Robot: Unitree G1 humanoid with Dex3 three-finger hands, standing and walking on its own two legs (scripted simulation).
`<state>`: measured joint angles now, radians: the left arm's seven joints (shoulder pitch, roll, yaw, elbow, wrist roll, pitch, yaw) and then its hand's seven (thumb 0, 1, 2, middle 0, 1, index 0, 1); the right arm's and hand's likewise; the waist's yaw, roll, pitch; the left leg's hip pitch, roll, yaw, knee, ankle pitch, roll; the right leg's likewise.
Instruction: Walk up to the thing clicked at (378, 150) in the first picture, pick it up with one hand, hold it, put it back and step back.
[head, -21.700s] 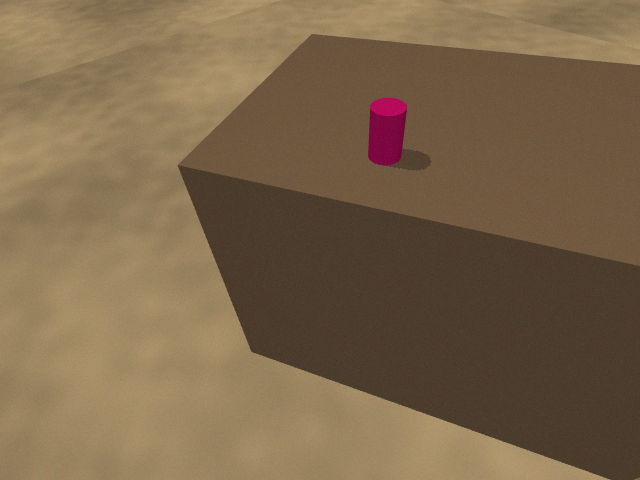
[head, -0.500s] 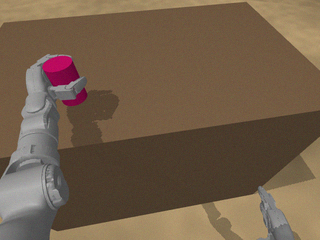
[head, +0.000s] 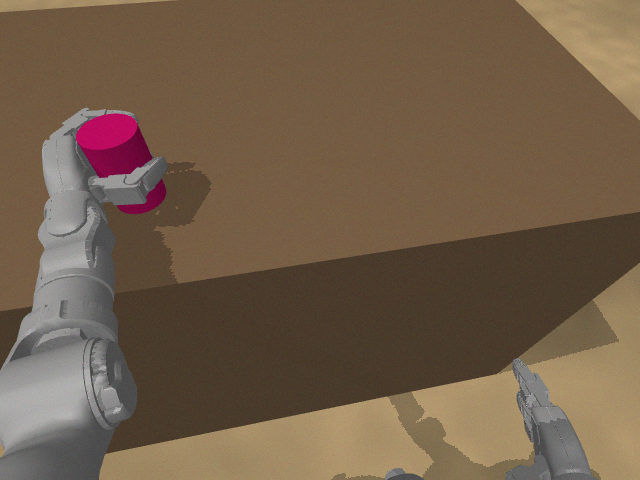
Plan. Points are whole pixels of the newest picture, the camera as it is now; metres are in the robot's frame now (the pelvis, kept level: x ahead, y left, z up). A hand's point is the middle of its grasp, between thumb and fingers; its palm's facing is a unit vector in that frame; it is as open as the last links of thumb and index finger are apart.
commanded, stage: loosen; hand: left
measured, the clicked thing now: (125, 166) +0.51 +0.21 +0.12
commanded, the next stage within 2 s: open in 0.04 s
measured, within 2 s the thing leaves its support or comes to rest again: neither
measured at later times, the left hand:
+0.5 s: hand (122, 151) +0.51 +0.21 +0.14, palm faces +0.21 -0.98 +0.01, open 14.8 cm
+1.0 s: hand out of the picture +0.52 +0.27 +0.26, palm faces +0.27 -0.96 -0.03, open 17.4 cm
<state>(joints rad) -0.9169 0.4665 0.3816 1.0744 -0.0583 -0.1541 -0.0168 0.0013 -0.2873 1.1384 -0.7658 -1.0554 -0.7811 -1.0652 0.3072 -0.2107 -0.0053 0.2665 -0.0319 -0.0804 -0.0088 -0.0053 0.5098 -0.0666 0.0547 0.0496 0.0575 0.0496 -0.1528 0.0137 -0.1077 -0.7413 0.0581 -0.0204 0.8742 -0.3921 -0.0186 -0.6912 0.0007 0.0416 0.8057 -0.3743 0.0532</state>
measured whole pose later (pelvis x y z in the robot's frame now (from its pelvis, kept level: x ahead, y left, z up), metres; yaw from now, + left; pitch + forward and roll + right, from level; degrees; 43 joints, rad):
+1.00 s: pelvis +0.02 +0.00 +0.01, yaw +0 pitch +13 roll -2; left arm -1.07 0.69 0.41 1.09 -0.05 0.02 -0.14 -0.01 -0.53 0.05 -0.04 -0.03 -0.06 -0.03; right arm 0.34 -0.24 -0.02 0.30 0.03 -0.03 -0.02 -0.01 0.53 -0.06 0.06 0.05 0.06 0.05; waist -0.13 0.03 -0.15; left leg -0.64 0.06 -0.02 0.81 -0.40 -0.02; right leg -0.59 0.00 0.04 0.74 -0.38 0.05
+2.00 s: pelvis +0.00 -0.02 +0.02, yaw +3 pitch +2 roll +0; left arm 0.52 0.36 0.39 -0.54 -0.10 -0.17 -0.01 -0.01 -0.50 0.00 -0.06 -0.05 -0.08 -0.04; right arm 0.37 -0.24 -0.19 0.36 0.06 0.00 -0.02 -0.01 0.53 -0.06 0.06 0.05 0.06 0.05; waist 0.07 0.07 -0.07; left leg -0.42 0.02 -0.04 0.74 -0.35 -0.04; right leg -0.39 -0.04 0.01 0.76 -0.40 0.03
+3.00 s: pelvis +0.00 -0.01 +0.01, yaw +3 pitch +6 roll +0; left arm 0.51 0.19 0.08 0.06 -0.03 -0.16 0.02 -0.01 -0.54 0.06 -0.05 -0.05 -0.05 -0.06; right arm 0.35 -0.19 -0.03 0.32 0.02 -0.10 -0.05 0.01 -0.73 -0.81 0.19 0.27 0.19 0.27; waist 0.02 0.00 -0.05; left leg -0.53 0.01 -0.03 0.82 -0.39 -0.02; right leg -0.50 -0.05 0.02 0.82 -0.43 0.05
